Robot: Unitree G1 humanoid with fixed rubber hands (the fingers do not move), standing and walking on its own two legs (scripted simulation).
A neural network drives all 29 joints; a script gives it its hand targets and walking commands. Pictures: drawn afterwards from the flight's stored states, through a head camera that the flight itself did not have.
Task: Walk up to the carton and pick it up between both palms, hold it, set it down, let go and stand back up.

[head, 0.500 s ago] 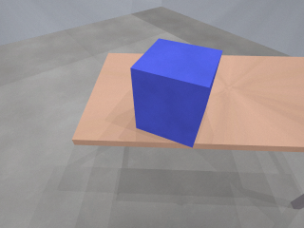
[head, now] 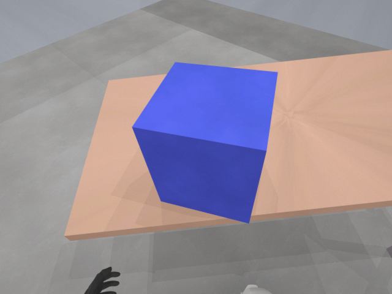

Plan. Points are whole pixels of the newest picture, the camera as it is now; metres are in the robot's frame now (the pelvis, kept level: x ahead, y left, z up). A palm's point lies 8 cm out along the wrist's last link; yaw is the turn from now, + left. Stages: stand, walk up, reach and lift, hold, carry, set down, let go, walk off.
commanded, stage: walk up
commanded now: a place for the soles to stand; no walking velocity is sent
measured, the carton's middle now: (212, 144) +0.41 -0.01 +0.09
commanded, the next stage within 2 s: stand in 1.08 s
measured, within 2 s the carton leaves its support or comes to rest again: neither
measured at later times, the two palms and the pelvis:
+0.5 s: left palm out of the picture +0.16 +0.27 -0.07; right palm out of the picture +0.15 -0.24 -0.07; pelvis +0.03 +0.01 +0.02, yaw +2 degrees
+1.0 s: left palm out of the picture +0.11 +0.27 -0.08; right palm out of the picture +0.14 -0.25 -0.07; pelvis +0.03 +0.01 +0.02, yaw +4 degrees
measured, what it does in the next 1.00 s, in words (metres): stands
